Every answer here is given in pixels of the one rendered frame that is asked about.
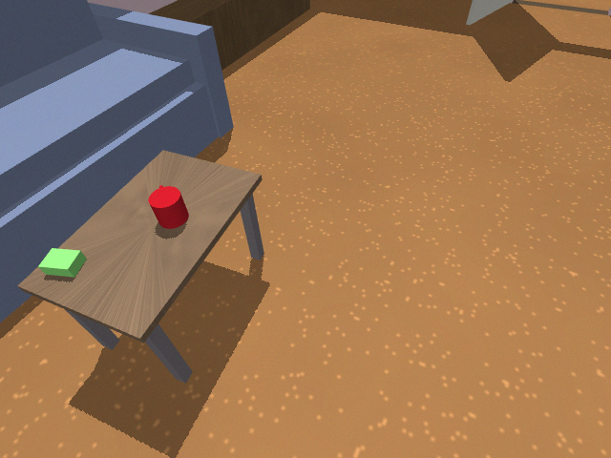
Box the coffee table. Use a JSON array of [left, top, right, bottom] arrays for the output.
[[17, 150, 264, 383]]

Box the sofa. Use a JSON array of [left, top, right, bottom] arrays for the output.
[[0, 0, 234, 322]]

